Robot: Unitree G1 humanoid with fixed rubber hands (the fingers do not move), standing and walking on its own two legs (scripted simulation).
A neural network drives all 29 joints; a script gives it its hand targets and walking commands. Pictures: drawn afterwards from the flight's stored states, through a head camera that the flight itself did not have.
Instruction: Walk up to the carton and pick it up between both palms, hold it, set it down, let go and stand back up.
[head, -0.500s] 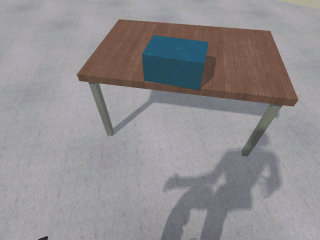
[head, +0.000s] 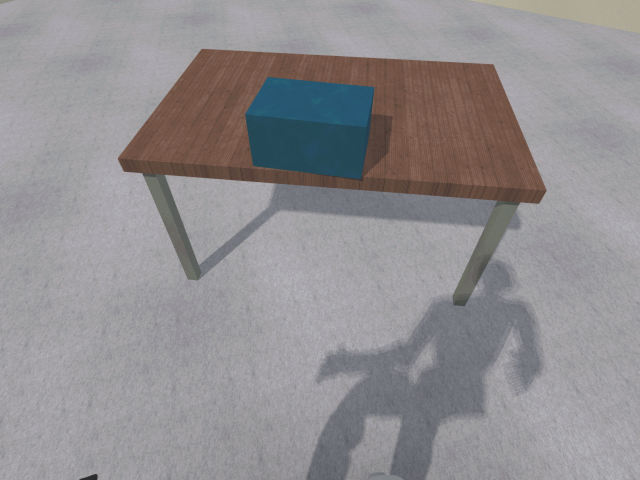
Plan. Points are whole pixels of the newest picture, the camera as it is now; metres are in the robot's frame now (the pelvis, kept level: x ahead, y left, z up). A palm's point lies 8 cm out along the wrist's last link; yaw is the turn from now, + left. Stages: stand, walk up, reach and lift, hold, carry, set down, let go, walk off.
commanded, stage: walk up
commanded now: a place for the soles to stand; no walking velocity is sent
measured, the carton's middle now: (313, 126) +0.95 +0.02 -0.07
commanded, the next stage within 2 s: none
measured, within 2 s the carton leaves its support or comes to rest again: neither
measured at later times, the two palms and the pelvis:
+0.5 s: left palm out of the picture +0.10 +0.29 -0.06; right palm out of the picture +0.05 -0.32 -0.11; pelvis -0.01 -0.02 +0.00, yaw -2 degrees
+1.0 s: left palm out of the picture +0.10 +0.28 -0.08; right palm out of the picture +0.06 -0.33 -0.10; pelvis +0.00 -0.02 +0.00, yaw -3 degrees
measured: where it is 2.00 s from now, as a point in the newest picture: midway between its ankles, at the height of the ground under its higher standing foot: outside the picture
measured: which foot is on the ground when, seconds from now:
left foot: down 0.00-1.00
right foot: down 0.00-1.00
